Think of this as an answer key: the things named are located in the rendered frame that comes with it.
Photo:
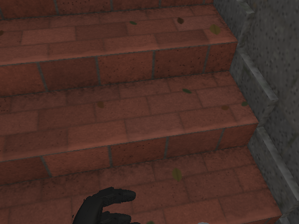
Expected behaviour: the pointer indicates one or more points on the left robot hand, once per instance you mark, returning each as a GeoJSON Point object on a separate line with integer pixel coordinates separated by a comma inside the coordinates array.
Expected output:
{"type": "Point", "coordinates": [91, 211]}

